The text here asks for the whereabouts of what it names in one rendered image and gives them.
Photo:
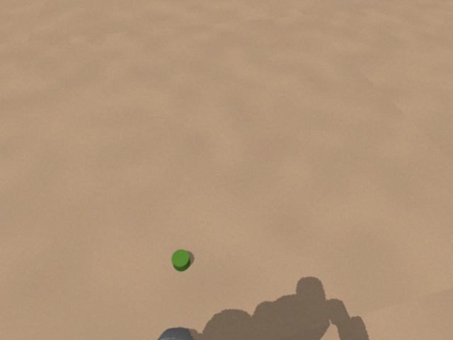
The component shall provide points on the tin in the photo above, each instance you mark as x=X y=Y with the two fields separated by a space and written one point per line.
x=181 y=260

